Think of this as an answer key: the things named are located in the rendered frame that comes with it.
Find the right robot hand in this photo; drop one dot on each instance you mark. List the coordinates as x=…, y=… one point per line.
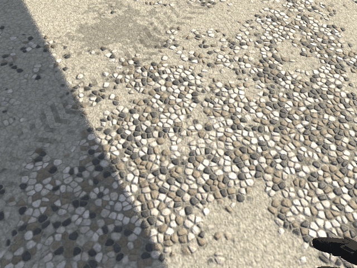
x=346, y=248

